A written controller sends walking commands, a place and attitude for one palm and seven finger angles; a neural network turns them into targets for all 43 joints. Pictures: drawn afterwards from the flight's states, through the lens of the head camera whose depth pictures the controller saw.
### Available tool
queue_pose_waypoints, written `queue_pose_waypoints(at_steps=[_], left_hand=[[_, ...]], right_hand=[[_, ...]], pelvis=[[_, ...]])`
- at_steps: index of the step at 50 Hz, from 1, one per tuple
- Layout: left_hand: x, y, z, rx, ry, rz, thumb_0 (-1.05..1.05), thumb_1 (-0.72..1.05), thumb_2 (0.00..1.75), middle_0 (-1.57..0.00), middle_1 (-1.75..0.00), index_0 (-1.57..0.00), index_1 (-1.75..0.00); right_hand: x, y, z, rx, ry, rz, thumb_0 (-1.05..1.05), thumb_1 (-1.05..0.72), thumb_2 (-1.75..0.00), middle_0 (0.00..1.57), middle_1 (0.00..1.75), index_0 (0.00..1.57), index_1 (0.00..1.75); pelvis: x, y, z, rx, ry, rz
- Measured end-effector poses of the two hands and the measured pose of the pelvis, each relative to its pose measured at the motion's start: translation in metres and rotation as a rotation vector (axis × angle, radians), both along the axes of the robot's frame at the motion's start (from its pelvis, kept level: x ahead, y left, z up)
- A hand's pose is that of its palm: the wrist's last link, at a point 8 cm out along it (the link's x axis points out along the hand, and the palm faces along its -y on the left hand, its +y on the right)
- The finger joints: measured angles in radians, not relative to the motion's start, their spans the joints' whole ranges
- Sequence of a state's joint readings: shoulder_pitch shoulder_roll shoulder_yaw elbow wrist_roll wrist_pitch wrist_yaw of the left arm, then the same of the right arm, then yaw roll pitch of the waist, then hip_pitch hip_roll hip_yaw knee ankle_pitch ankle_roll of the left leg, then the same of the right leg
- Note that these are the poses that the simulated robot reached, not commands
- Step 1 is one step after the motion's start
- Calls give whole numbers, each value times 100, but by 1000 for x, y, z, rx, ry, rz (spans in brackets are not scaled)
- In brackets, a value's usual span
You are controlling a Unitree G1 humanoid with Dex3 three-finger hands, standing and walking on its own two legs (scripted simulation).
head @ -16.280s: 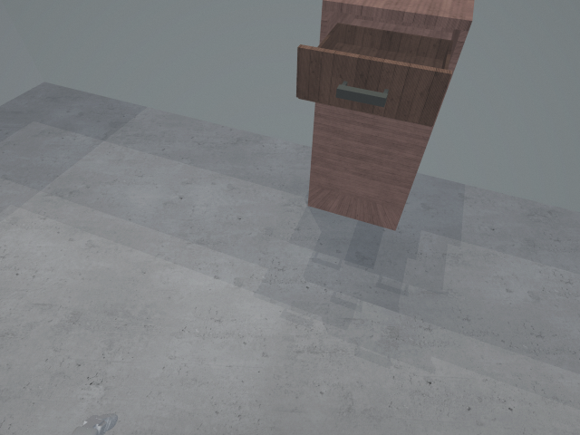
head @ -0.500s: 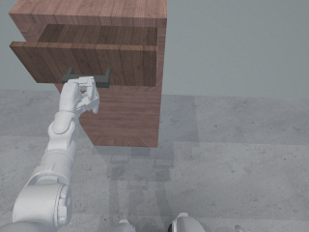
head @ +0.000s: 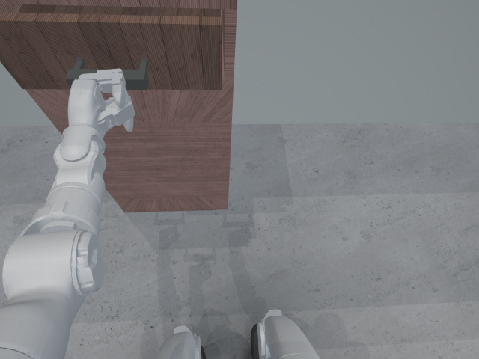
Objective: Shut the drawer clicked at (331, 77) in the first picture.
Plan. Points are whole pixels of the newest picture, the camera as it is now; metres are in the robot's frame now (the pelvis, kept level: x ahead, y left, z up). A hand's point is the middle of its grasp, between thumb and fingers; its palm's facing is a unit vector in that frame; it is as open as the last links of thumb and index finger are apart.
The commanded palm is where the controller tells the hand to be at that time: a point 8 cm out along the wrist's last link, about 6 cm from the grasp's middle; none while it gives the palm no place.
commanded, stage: push the drawer shut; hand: left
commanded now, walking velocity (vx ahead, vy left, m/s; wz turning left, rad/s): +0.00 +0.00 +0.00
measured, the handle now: (110, 71) +0.59 +0.17 +0.09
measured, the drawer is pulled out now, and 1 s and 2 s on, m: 0.03 0.00 0.00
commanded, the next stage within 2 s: pull the fist back off the drawer in 0.72 s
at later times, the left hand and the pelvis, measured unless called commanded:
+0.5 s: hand (122, 89) +0.55 +0.15 +0.08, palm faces -0.05 -1.00 -0.05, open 2.8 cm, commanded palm +0.57 +0.19 +0.09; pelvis +0.00 +0.01 -0.01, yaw +0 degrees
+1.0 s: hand (126, 88) +0.55 +0.14 +0.08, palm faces -0.03 -1.00 -0.05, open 3.0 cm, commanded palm +0.56 +0.18 +0.09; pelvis -0.01 +0.01 -0.01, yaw +1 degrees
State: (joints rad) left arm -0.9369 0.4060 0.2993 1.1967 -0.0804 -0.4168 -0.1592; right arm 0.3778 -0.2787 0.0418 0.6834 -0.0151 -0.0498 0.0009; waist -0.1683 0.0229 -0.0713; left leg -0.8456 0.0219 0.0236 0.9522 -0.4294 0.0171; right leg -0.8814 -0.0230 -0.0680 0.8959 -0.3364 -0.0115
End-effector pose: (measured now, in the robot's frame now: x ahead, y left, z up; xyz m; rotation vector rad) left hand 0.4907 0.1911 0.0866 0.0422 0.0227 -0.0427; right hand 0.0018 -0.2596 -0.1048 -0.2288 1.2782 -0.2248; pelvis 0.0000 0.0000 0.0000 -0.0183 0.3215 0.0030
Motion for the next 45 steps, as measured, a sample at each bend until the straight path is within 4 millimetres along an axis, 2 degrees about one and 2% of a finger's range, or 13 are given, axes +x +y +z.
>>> queue_pose_waypoints(at_steps=[13,27,45], left_hand=[[36,-1,1,3,10,1,1,82,97,-140,-160,-139,-160],[42,16,-2,6,22,-1,-6,62,95,-140,-160,-139,-160],[40,9,1,14,36,12,-2,66,102,-140,-160,-139,-160]], right_hand=[[-23,7,2,-3,94,-32,1,-91,-89,21,30,20,30],[-32,11,4,-32,133,-9,0,-91,-89,21,30,20,30],[-45,18,5,-37,125,12,0,-91,-89,21,30,20,30]], pelvis=[[6,3,-4,-11,49,-6],[-1,8,-9,-32,76,18],[-8,14,-10,-35,78,28]])
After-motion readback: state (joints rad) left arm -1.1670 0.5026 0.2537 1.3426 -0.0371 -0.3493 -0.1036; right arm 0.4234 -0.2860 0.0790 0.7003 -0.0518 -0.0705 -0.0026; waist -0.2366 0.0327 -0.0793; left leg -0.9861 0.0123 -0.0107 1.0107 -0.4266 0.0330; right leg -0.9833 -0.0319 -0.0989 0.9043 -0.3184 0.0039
